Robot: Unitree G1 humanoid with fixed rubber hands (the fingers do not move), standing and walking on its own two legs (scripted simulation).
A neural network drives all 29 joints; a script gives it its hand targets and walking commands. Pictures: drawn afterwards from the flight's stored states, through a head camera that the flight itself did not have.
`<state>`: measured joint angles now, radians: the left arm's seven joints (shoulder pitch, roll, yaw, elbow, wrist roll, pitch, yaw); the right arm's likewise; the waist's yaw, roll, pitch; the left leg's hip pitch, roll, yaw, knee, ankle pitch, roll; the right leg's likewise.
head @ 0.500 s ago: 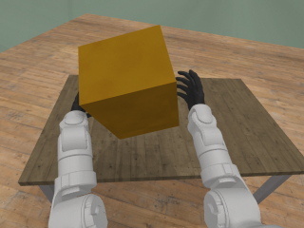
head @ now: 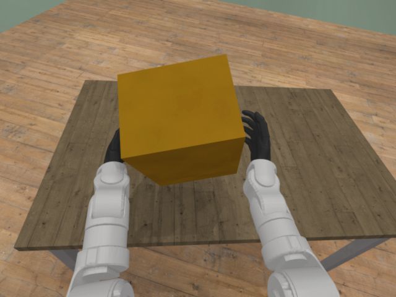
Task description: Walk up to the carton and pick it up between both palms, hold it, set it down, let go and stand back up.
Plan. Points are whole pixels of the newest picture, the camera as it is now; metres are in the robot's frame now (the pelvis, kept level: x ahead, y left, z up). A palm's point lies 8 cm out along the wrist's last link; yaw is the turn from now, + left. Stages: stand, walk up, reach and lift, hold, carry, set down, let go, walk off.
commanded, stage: set down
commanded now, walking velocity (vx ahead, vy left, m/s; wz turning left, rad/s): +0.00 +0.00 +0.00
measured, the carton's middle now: (187, 132) +0.44 +0.01 +0.08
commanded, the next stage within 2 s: none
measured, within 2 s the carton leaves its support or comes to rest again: neither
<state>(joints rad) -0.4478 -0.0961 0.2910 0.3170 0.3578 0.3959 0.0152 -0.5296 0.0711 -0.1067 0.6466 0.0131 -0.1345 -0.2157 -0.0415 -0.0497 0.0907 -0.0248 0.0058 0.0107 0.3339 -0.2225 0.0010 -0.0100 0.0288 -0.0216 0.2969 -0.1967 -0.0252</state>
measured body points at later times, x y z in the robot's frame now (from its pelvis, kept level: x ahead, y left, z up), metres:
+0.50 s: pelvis -0.03 -0.01 +0.00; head -0.02 +0.01 +0.45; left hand +0.32 +0.16 +0.05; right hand +0.35 -0.13 +0.08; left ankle -0.02 +0.11 -0.75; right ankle -0.02 -0.10 -0.75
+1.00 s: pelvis -0.02 -0.01 +0.00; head +0.01 +0.00 +0.45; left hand +0.36 +0.17 +0.04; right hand +0.38 -0.13 +0.07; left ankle -0.02 +0.11 -0.75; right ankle -0.02 -0.10 -0.75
